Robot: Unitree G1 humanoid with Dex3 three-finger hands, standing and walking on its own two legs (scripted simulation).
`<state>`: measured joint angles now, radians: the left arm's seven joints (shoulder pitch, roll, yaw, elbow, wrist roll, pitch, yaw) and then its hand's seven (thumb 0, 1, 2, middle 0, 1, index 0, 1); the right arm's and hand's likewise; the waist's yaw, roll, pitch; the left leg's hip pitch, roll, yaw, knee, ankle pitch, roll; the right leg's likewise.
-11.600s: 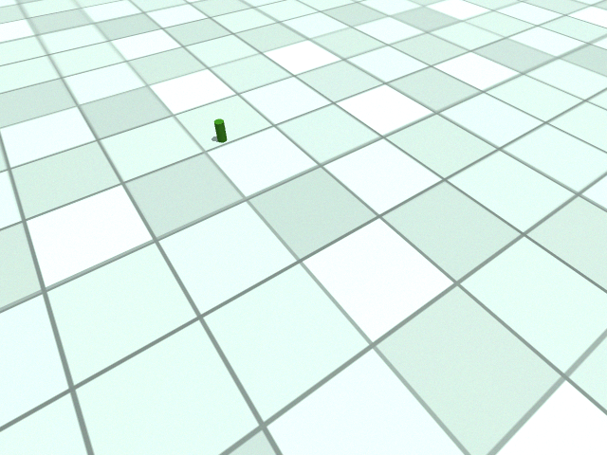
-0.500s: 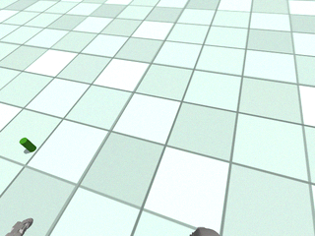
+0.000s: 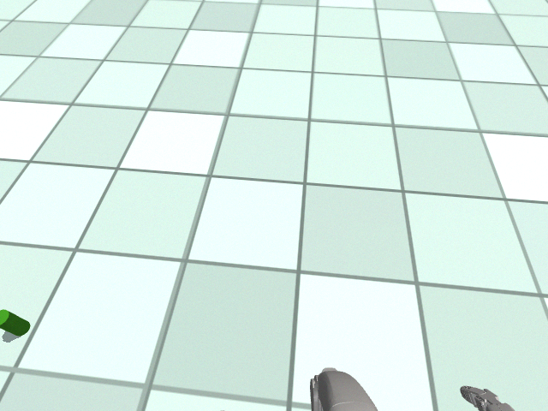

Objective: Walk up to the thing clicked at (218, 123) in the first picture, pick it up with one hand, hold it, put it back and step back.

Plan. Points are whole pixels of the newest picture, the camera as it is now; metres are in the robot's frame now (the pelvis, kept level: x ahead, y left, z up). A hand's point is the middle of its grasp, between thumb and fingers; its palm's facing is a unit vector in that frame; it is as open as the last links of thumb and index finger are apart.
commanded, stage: walk up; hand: left
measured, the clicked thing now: (11, 323) +0.53 +0.87 -0.69
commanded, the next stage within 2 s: none
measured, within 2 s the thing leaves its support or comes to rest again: neither
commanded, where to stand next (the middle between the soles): +0.12 +0.95 m, yaw -32 degrees
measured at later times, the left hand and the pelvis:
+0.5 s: hand out of the picture +0.18 +0.56 -0.13, palm faces -0.17 -0.75 -0.64, open 7.4 cm; pelvis +0.06 +0.24 -0.04, yaw -9 degrees
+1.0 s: hand out of the picture +0.22 +0.73 -0.12, palm faces -0.26 -0.75 -0.60, open 7.3 cm; pelvis +0.07 +0.46 -0.02, yaw -17 degrees
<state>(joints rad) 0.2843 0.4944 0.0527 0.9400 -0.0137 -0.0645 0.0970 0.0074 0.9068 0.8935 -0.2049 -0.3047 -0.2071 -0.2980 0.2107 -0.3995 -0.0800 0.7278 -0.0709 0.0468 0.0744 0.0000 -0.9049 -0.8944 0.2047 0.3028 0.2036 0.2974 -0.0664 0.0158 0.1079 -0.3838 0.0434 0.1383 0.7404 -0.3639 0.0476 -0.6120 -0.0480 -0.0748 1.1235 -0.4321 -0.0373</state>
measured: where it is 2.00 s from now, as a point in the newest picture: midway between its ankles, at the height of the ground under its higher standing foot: outside the picture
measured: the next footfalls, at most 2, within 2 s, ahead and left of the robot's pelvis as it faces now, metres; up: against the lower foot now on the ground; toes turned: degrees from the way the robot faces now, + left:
right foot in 0.14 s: +0.14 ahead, -0.04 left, +0.00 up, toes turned -10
left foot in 0.48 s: +0.14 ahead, +0.39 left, +0.00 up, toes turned -8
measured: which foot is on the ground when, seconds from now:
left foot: down 0.00-0.14, up 0.16-0.46, down 0.48-0.78, up 0.80-1.00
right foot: up 0.00-0.12, down 0.14-0.48, up 0.50-0.74, down 0.76-1.00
